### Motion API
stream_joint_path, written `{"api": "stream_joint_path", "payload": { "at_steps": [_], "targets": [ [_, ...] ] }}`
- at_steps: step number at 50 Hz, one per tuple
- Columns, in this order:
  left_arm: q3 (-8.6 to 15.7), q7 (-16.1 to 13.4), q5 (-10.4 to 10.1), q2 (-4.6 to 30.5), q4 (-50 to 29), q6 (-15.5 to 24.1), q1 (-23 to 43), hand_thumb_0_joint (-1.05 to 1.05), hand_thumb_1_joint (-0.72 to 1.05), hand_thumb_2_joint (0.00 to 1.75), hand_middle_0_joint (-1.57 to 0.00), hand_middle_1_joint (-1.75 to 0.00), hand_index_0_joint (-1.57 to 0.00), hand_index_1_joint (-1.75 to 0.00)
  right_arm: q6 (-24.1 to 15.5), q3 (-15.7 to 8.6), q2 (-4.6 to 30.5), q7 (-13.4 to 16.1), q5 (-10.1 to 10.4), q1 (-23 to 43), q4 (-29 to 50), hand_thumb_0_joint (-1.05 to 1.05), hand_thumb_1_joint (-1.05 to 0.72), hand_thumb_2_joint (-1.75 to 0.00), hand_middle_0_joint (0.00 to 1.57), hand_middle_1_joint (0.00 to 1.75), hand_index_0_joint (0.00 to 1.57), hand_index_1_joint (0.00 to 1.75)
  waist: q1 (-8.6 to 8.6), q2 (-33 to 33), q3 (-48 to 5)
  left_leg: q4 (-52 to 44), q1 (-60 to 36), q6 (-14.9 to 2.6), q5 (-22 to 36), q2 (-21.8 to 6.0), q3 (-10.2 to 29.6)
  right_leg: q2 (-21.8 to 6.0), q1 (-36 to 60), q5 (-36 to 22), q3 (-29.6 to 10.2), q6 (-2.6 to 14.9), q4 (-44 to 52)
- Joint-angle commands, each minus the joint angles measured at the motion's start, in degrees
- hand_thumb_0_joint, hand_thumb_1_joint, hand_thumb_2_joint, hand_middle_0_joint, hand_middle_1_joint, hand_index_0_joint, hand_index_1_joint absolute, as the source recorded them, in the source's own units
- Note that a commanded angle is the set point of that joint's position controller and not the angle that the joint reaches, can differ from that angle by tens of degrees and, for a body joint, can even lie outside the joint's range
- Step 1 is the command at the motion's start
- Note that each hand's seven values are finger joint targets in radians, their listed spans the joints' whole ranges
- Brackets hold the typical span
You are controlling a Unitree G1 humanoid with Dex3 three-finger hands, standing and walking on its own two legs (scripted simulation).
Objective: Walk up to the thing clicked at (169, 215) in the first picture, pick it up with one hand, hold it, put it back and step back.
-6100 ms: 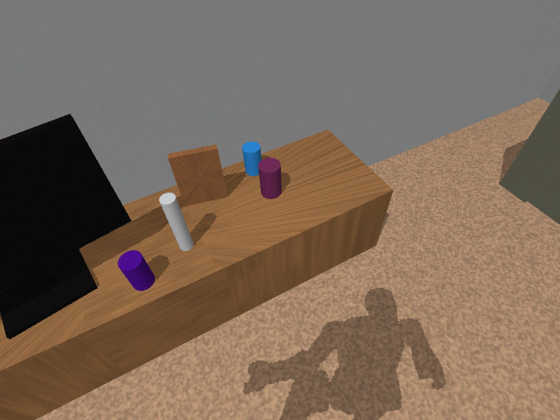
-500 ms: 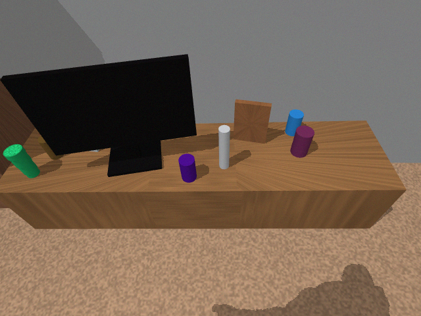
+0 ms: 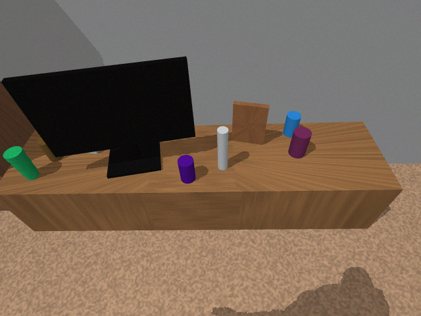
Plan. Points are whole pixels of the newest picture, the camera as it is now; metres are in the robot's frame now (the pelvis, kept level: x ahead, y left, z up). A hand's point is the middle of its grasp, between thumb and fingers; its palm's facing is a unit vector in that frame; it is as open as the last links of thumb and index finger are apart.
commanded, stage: walk up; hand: right
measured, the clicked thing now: (222, 149) +0.80 -0.02 -0.32
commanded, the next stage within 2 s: none
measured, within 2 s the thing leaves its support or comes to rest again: neither
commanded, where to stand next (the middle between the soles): +0.35 +0.20 m, yaw -1 degrees
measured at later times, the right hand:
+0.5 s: hand out of the picture +0.15 -0.14 -0.16, palm faces -0.03 +0.93 -0.36, open 7.4 cm
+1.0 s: hand (260, 234) +0.35 -0.10 -0.17, palm faces -0.07 +0.95 -0.31, open 7.4 cm
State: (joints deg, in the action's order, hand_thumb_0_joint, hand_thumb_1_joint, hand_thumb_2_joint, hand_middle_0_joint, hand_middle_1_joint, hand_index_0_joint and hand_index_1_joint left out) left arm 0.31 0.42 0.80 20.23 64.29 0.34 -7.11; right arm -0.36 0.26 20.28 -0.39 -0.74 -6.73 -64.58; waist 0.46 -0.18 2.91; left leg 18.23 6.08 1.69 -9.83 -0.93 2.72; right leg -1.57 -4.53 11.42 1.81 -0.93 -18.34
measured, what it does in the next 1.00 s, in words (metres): walks ahead: left foot, then right foot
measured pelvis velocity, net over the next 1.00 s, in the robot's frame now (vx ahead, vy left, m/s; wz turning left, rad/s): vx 0.25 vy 0.17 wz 0.01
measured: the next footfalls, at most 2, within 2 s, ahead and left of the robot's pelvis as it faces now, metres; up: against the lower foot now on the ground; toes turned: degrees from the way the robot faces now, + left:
left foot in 0.34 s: +0.17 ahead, +0.26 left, +0.00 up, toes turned +6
right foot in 0.76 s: +0.32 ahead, +0.05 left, +0.00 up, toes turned -2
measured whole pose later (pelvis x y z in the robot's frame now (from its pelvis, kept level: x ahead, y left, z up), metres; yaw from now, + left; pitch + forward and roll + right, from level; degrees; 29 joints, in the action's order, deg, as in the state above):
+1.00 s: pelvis +0.25 +0.17 -0.01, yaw +1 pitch -4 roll +1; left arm 2.7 -0.9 1.2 21.9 48.8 5.2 -21.7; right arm 1.8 -5.5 25.4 -3.7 -1.3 -15.7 -44.7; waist 2.4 -5.4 5.6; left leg 60.8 27.3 0.1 -20.8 -1.7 5.5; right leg -2.3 -13.1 14.7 2.2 0.6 -31.5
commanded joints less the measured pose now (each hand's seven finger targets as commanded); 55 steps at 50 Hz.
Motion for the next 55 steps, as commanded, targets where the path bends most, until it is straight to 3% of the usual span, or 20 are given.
{"api": "stream_joint_path", "payload": {
  "at_steps": [1,4,13,16,17,18,19,20,24,31,35,37,38,39,40,41,43,45,49,55],
  "targets": [
    [7.3,-1.4,0.6,21.4,-3.0,2.9,-11.3,0.0,0.9,0.9,-0.2,-0.3,-0.2,-0.3,0.6,-5.7,14.1,-2.0,-2.3,3.3,9.4,0.0,-0.9,-0.9,0.2,0.3,0.2,0.3,5.0,2.5,-3.1,16.9,19.7,-4.01,-19.7,1.2,-2.1,-12.9,11.6,25.4,-15.4,8.69,6.5],
    [9.0,-2.4,1.2,22.3,-7.2,4.2,-6.7,0.0,0.9,0.9,-0.2,-0.3,-0.2,-0.3,1.6,-6.7,14.6,-3.4,-3.1,2.4,11.9,0.0,-0.9,-0.9,0.2,0.3,0.2,0.3,3.42,2.5,4.1,35.3,30.6,-3.0,-15.6,-4.0,5.6,-24.4,3.4,28.9,-24.9,15.71,11.5],
    [8.4,-1.6,1.5,20.9,-12.8,5.0,-2.1,0.0,0.9,0.9,-0.2,-0.3,-0.2,-0.3,1.3,-9.3,13.0,-6.3,-2.5,-2.6,15.8,0.0,-0.9,-0.9,0.2,0.3,0.2,0.3,-0.63,11.5,4.8,20.8,14.2,-0.7,-8.0,-6.1,-1.7,-13.2,-9.3,10.9,-3.0,10.28,3.6],
    [7.6,-1.6,2.1,18.6,-13.8,3.9,-1.8,0.0,0.9,0.9,-0.2,-0.3,-0.2,-0.3,0.7,-11.4,15.6,-5.5,-2.2,-16.0,11.9,0.0,-0.9,-0.9,0.2,0.3,0.2,0.3,-7.33,1.6,-2.4,16.8,-6.6,-1.77,-5.4,-2.9,-5.0,-10.5,-20.0,11.6,0.5,7.73,-16.9],
    [6.4,-1.4,1.8,14.8,-13.6,3.6,-5.2,0.0,0.9,0.9,-0.2,-0.3,-0.2,-0.3,0.5,-12.7,19.0,-4.6,-2.4,-23.5,10.3,0.0,-0.9,-0.9,0.2,0.3,0.2,0.3,-10.62,-9.9,-5.8,14.2,-14.0,-3.72,-11.4,-3.3,-0.3,-5.5,-25.2,12.5,1.9,5.54,-34.9],
    [4.8,-1.2,0.7,9.9,-14.1,3.1,-8.9,0.0,0.9,0.9,-0.2,-0.3,-0.2,-0.3,0.2,-12.8,22.1,-3.8,-3.2,-26.0,11.1,0.0,-0.9,-0.9,0.2,0.3,0.2,0.3,-10.48,-23.7,-3.1,2.5,-9.9,-5.62,-27.0,-11.3,17.3,3.9,-33.3,25.7,-1.7,4.29,-49.8],
    [5.3,-1.7,-0.6,13.4,-14.9,2.9,-8.0,0.0,0.9,0.9,-0.2,-0.3,-0.2,-0.3,-0.3,-12.5,25.0,-3.6,-2.0,-18.9,14.5,0.0,-0.9,-0.9,0.2,0.3,0.2,0.3,-7.75,-20.5,-2.1,-10.3,-1.3,-9.4,-39.6,-18.2,35.7,5.6,-32.8,24.6,-5.6,4.8,-53.1],
    [5.5,-2.1,-0.2,16.2,-14.6,2.8,-8.6,0.0,0.9,0.9,-0.2,-0.3,-0.2,-0.3,0.0,-12.9,26.7,-3.6,-0.8,-12.7,16.5,0.0,-0.9,-0.9,0.2,0.3,0.2,0.3,-4.76,-17.5,0.2,-13.1,5.3,-12.47,-45.0,-21.4,39.1,2.0,-31.0,22.0,-8.2,5.73,-55.9],
    [6.2,-1.0,-2.1,17.7,-10.0,2.6,-16.0,0.0,0.9,0.9,-0.2,-0.3,-0.2,-0.3,-1.7,-10.0,18.0,-2.3,-0.7,-7.7,19.6,0.0,-0.9,-0.9,0.2,0.3,0.2,0.3,0.57,-11.2,3.0,-4.9,7.3,-8.77,-21.9,-12.0,13.4,-2.5,-26.7,7.4,-8.4,4.32,-47.0],
    [5.8,0.1,0.0,14.9,-15.6,4.0,-8.4,0.0,0.9,0.9,-0.2,-0.3,-0.2,-0.3,-2.8,-9.5,16.6,-2.4,-1.0,-13.3,21.7,0.0,-0.9,-0.9,0.2,0.3,0.2,0.3,-2.33,-6.7,4.5,-2.9,4.1,-17.05,-0.1,-16.4,8.1,-3.4,-24.0,9.0,-2.2,1.75,-26.2],
    [6.3,-0.2,-0.3,13.5,-15.1,5.2,-12.7,0.0,0.9,0.9,-0.2,-0.3,-0.2,-0.3,-1.9,-8.7,15.0,-2.7,-1.1,-11.4,24.1,0.0,-0.9,-0.9,0.2,0.3,0.2,0.3,-0.15,-5.2,1.8,5.5,9.4,-13.48,5.0,-11.5,1.8,0.4,-9.9,0.3,1.9,2.62,-16.5],
    [7.7,-1.4,-0.4,15.3,-13.3,5.7,-22.6,0.0,0.9,0.9,-0.2,-0.3,-0.2,-0.3,-1.3,-7.9,13.0,-2.8,-0.6,-10.4,25.3,0.0,-0.9,-0.9,0.2,0.3,0.2,0.3,5.41,0.9,-4.9,22.2,10.9,-9.98,10.0,-6.5,-3.0,0.8,3.7,-5.4,2.1,3.11,-9.5],
    [9.2,-2.3,0.0,19.3,-13.1,6.0,-27.5,0.0,0.9,0.9,-0.2,-0.3,-0.2,-0.3,-1.2,-7.2,11.0,-2.7,-0.5,-11.9,26.5,0.0,-0.9,-0.9,0.2,0.3,0.2,0.3,7.78,9.0,-7.8,36.5,17.6,-7.28,2.8,-1.6,-5.0,-5.7,10.2,3.1,-10.4,5.77,-4.6],
    [9.6,-2.8,0.0,23.1,-15.0,6.3,-25.9,0.0,0.9,0.9,-0.2,-0.3,-0.2,-0.3,-0.7,-6.5,8.8,-2.9,-0.6,-16.1,26.8,0.0,-0.9,-0.9,0.2,0.3,0.2,0.3,4.32,15.0,-7.9,44.8,28.0,-4.05,-21.0,3.9,-3.1,-21.0,13.0,5.5,-36.8,10.28,1.1],
    [9.2,-2.8,-0.5,23.5,-16.6,5.9,-20.9,0.0,0.9,0.9,-0.2,-0.3,-0.2,-0.3,0.7,-8.1,15.1,-2.3,-1.5,-15.9,25.6,0.0,-0.9,-0.9,0.2,0.3,0.2,0.3,3.22,5.4,-5.3,49.3,29.1,-3.94,-23.3,0.6,2.3,-24.6,6.2,16.5,-42.8,16.36,2.8],
    [9.1,-2.9,-0.8,23.3,-17.8,5.8,-18.0,0.0,0.9,0.9,-0.2,-0.3,-0.2,-0.3,1.1,-8.7,16.5,-2.1,-1.7,-14.7,25.2,0.0,-0.9,-0.9,0.2,0.3,0.2,0.3,2.25,5.0,-1.2,51.4,30.1,-3.64,-24.2,-1.4,3.3,-25.1,0.5,19.9,-42.3,19.01,3.5],
    [8.1,-2.9,-0.7,19.9,-18.8,6.1,-15.5,0.0,0.9,0.9,-0.2,-0.3,-0.2,-0.3,1.2,-8.8,15.5,-2.6,-1.0,-13.7,23.8,0.0,-0.9,-0.9,0.2,0.3,0.2,0.3,0.99,1.6,3.6,51.3,29.1,-3.26,-17.1,-2.7,6.1,-19.1,-6.1,16.3,-28.8,14.77,4.1],
    [7.5,-2.9,-0.6,18.8,-18.7,6.5,-15.2,0.0,0.9,0.9,-0.2,-0.3,-0.2,-0.3,1.4,-8.3,13.9,-2.9,-0.6,-15.4,22.7,0.0,-0.9,-0.9,0.2,0.3,0.2,0.3,-0.11,4.8,3.3,47.5,26.2,-2.71,-11.3,-1.9,4.6,-14.0,-8.1,2.7,-18.6,11.27,1.8],
    [6.4,-2.3,0.4,16.7,-20.4,6.3,-12.6,0.0,0.9,0.9,-0.2,-0.3,-0.2,-0.3,1.3,-7.5,11.0,-2.2,0.1,-13.6,22.0,0.0,-0.9,-0.9,0.2,0.3,0.2,0.3,-0.59,8.9,2.7,35.4,18.9,-0.68,-9.8,-1.8,1.8,-10.9,-13.6,-15.6,-6.5,12.39,-2.3],
    [5.6,-1.7,-0.4,17.4,-20.3,3.4,-10.4,0.0,0.9,0.9,-0.2,-0.3,-0.2,-0.3,-0.7,-7.0,10.4,-0.6,0.5,-10.1,19.8,0.0,-0.9,-0.9,0.2,0.3,0.2,0.3,-0.13,11.2,-3.4,16.8,4.7,-1.57,2.9,0.3,-5.5,-9.5,-15.1,-23.8,-3.2,10.22,-16.9]
  ]
}}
